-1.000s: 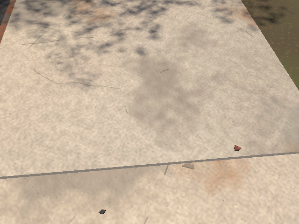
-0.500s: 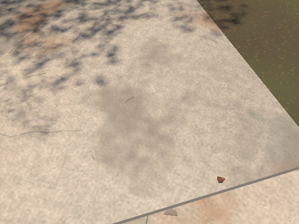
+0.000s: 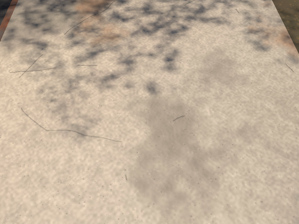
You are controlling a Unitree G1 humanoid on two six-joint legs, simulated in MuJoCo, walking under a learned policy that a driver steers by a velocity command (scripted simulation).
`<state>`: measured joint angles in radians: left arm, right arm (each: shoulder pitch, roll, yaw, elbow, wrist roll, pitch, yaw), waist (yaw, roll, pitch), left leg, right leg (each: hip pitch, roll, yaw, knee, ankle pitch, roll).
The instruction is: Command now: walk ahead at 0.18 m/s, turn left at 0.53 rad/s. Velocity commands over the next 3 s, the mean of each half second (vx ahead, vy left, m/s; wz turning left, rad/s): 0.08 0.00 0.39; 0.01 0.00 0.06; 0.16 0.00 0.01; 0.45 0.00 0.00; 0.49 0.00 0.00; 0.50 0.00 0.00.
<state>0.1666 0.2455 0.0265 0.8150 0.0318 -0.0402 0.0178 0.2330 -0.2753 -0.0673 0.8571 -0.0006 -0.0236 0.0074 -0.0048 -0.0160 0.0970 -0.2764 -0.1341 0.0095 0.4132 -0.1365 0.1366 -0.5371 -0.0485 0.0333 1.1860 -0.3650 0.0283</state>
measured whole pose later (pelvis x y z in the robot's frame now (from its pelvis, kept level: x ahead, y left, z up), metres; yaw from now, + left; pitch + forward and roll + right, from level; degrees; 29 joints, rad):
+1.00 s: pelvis +0.09 -0.05 +0.01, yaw +12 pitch -2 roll +0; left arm 0.23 0.25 0.01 1.01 0.01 0.02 0.02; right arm 0.22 -0.23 0.01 1.06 -0.01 0.01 -0.03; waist 0.02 -0.01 0.03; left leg -0.08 -0.04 -0.07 0.37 -0.25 0.02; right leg -0.18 0.03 0.02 0.37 -0.15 -0.02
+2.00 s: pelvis +0.40 +0.00 -0.01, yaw +11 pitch +0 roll +1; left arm 0.40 0.18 0.02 1.09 0.01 -0.08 0.00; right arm 0.11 -0.22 -0.05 0.95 -0.02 -0.07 0.01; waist 0.03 -0.02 0.07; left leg -0.37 -0.07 0.13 0.55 -0.18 0.13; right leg -0.19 0.03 0.00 1.14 -0.40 -0.10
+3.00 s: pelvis +0.96 +0.11 -0.01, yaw +12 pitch +1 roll -1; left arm 0.48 0.18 0.04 1.09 0.02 -0.09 0.01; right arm 0.00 -0.18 -0.03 0.87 -0.03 -0.07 0.02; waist 0.06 0.01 0.06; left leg -0.45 0.01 0.09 0.51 -0.09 0.11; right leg 0.11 0.05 -0.07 0.32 -0.42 -0.04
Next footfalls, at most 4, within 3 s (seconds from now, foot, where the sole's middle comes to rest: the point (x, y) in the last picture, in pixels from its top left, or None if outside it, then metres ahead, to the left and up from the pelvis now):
0.38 right None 0.18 -0.14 -0.77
0.70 left None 0.08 0.06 -0.77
1.92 left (135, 205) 0.51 0.08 -0.77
2.46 right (154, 138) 0.85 -0.01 -0.77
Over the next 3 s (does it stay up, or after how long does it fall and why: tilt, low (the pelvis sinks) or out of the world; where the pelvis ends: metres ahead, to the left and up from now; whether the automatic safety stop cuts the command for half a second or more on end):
stays up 0.96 0.11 -0.01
